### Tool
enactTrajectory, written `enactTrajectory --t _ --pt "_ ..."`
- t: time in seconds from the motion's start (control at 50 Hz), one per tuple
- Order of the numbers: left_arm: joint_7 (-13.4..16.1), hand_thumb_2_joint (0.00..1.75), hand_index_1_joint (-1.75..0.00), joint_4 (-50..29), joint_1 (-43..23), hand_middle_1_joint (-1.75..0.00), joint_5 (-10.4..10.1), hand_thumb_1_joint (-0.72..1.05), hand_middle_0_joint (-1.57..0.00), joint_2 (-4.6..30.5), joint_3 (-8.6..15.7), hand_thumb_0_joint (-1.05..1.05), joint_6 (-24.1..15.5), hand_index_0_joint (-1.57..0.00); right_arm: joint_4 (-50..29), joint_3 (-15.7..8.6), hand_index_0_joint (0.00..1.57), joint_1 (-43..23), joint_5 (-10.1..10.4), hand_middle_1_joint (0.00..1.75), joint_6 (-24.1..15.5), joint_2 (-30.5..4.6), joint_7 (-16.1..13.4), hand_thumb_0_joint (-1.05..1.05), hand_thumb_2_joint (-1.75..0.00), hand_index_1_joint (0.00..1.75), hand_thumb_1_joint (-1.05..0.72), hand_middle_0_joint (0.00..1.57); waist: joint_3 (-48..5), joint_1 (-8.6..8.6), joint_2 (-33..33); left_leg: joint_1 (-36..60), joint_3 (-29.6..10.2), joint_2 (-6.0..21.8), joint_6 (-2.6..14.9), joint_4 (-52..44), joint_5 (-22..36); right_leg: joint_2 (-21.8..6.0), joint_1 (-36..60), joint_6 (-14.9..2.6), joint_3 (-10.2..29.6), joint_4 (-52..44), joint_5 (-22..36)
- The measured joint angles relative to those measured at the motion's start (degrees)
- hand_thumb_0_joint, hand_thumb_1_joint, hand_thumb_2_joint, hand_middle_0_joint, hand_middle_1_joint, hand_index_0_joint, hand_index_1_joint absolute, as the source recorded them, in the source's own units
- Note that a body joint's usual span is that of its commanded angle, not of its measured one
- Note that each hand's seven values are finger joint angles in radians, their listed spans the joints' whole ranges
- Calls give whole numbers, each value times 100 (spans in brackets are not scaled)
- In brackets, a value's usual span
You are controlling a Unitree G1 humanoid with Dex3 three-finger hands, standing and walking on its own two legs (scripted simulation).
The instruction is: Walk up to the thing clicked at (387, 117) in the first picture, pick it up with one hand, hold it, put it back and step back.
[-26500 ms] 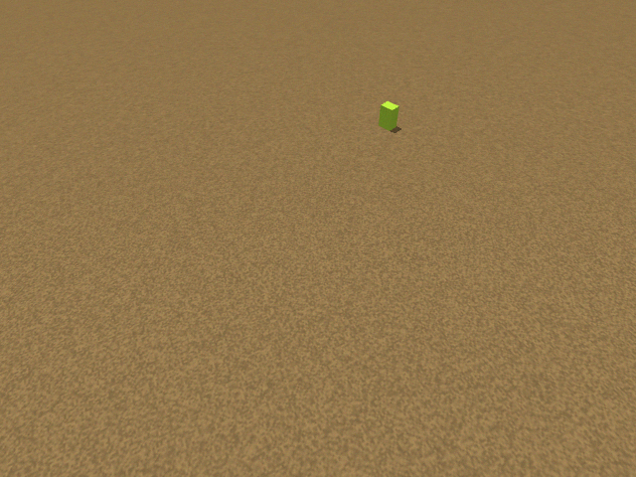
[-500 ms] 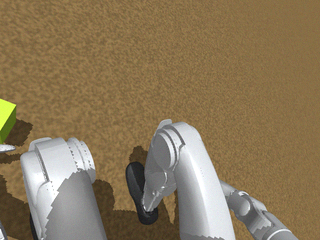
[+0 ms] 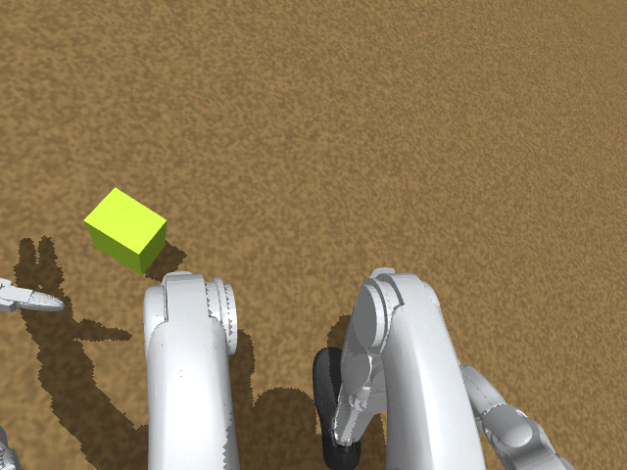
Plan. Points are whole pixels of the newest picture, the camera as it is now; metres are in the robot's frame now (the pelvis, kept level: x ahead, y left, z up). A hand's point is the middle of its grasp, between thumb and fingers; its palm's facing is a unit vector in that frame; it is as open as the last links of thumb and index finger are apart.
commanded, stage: home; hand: left
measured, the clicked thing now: (129, 235) +0.42 +0.25 -0.25
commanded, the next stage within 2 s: none
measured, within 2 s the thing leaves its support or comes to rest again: neither
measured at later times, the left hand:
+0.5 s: hand out of the picture +0.25 +0.32 +0.07, palm faces +0.27 -0.84 -0.47, open 17.6 cm
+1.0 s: hand out of the picture +0.25 +0.23 +0.29, palm faces +0.29 -0.89 -0.35, open 17.7 cm
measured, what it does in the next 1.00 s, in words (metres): rises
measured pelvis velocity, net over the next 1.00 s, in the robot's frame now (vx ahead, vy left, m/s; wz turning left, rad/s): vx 0.09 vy -0.01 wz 0.19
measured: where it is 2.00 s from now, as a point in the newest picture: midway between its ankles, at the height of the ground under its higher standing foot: (264, 450)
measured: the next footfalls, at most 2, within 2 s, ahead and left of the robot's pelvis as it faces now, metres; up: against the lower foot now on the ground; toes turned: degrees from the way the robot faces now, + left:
none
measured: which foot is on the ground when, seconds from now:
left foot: down 0.00-1.00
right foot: down 0.00-1.00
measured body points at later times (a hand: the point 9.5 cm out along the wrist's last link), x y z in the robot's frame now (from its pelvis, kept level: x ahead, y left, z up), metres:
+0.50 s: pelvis +0.02 -0.02 +0.17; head +0.20 +0.04 +0.58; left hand +0.23 +0.36 +0.10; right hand +0.24 -0.24 +0.04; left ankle +0.09 +0.12 -0.28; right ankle +0.14 -0.14 -0.28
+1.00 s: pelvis +0.09 -0.01 +0.37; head +0.15 +0.01 +0.82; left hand +0.23 +0.27 +0.32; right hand +0.29 -0.23 +0.29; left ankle +0.08 +0.12 -0.28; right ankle +0.14 -0.14 -0.28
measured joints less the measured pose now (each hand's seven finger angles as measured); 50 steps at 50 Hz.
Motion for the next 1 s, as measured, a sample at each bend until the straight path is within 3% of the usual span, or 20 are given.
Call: enactTrajectory --t 0.06,0.12,0.22,0.32,0.42,0.52,0.74,1.0 --pt "45 7 -9 -230 40 -11 290 -54 -9 60 73 -1 543 -10 -4 -221 20 88 184 30 67 108 -66 0 -90 30 -92 21 -224 30 129 21 148 2 -1 -248 15 -58 -29 -36 99 -136 -39" --pt "92 7 -8 -562 176 -9 408 -53 -8 86 78 -1 1065 -9 0 -484 20 237 362 30 151 168 -136 0 -90 30 -92 21 -479 92 318 48 320 0 10 -524 27 -120 -54 -66 218 -291 -89" --pt "153 6 -7 -1151 688 -7 431 -53 -6 -55 -52 -1 1955 -7 18 -879 20 438 665 30 344 167 -262 0 -90 30 -91 21 -823 259 651 231 614 41 38 -1063 46 -171 -8 -30 440 -642 -121" --pt "253 6 -6 -2088 1313 -6 376 -54 -6 -487 -497 -1 2894 -6 -99 -1103 20 594 903 30 469 176 -451 1 -90 30 -91 21 -998 447 801 686 798 85 5 -1785 92 -199 313 87 567 -1220 -78" --pt "402 5 -5 -3005 1942 -5 328 -56 -5 -991 -969 -1 3631 -6 -338 -1152 20 672 1064 30 486 239 -719 1 -90 30 -90 21 -1083 486 813 1475 881 124 -93 -2677 138 -224 990 43 575 -1988 -41" --pt "615 4 -5 -3429 2373 -5 208 -57 -5 -1345 -1283 -1 4166 -6 -536 -1155 20 704 1138 30 388 302 -1038 1 -90 30 -90 21 -1184 441 807 2496 925 156 -183 -3611 177 -242 1939 -50 539 -2816 -39" --pt "1026 2 -4 -3819 3080 -4 40 -59 -5 -1865 -1936 -1 5038 -5 -716 -1142 20 927 1148 30 -86 320 -1510 1 -90 30 -90 21 -1299 350 861 4916 997 199 -257 -5625 395 -253 4330 -145 455 -4733 105" --pt "1351 0 -4 -4922 4259 -3 -36 -59 -5 -2335 -2717 -1 5874 -5 -723 -1008 20 1711 1077 30 -366 503 -1891 1 -90 30 -90 21 -1255 290 937 7635 1086 238 -208 -7791 817 -221 7113 -91 403 -7007 576"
